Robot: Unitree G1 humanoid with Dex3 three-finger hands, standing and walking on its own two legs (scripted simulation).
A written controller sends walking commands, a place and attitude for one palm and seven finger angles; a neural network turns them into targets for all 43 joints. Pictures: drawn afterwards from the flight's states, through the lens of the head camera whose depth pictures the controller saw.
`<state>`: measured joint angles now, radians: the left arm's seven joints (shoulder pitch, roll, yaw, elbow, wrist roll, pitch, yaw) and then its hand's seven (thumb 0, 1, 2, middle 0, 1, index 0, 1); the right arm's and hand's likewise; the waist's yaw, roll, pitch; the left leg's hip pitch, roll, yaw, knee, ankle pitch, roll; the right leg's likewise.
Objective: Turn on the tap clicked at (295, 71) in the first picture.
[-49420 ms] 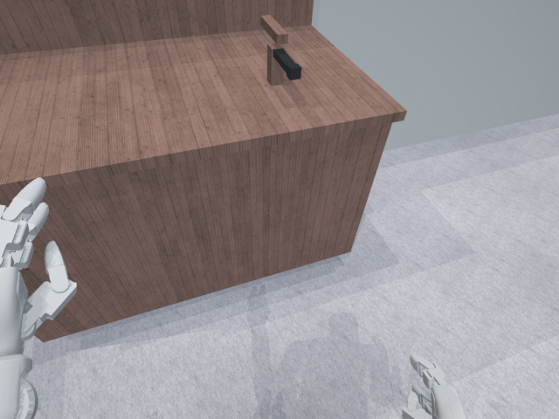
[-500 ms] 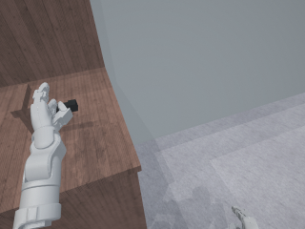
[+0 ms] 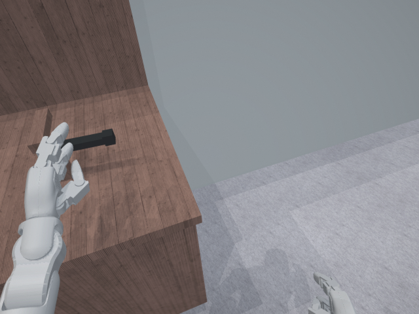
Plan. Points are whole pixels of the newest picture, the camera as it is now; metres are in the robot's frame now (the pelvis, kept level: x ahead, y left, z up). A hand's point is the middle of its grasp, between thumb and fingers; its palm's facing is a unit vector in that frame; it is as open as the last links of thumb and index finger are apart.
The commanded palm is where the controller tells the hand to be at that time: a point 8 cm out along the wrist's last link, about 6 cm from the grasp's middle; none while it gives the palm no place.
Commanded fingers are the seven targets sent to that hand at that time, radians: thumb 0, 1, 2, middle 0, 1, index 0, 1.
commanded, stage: draw the hand back beside the body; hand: left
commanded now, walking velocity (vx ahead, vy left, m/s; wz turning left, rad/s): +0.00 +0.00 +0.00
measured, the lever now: (108, 137) +0.48 +0.29 +0.09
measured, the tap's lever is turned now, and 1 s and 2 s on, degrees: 86 86 86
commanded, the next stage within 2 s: step back with the hand held close in 0.78 s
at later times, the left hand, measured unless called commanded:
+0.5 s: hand (60, 220) +0.21 +0.24 +0.16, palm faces +0.39 -0.86 -0.33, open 7.4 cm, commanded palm +0.16 +0.29 +0.17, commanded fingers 0.00 0.90 0.90 -0.20 -0.30 -0.20 -0.30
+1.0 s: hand (59, 216) +0.21 +0.25 +0.16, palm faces +0.40 -0.83 -0.38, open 7.4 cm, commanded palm +0.16 +0.28 +0.17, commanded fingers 0.00 0.90 0.90 -0.20 -0.30 -0.20 -0.30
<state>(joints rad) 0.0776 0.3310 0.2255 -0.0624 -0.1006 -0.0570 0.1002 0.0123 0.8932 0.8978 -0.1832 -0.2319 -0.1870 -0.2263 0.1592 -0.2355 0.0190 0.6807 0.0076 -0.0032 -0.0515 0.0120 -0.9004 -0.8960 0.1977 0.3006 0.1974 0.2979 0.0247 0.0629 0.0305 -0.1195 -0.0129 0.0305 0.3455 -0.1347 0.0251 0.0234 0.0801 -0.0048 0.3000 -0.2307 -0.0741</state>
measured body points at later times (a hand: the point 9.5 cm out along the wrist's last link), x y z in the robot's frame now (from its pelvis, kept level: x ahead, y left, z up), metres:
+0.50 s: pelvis +0.00 +0.00 +0.00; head -0.02 -0.02 +0.45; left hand +0.18 +0.29 +0.17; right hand +0.20 -0.22 -0.09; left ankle +0.04 +0.10 -0.75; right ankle -0.04 -0.07 -0.75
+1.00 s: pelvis +0.01 +0.00 +0.00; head -0.01 -0.02 +0.45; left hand +0.18 +0.29 +0.18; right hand +0.20 -0.23 -0.09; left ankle +0.04 +0.10 -0.75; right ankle -0.04 -0.07 -0.75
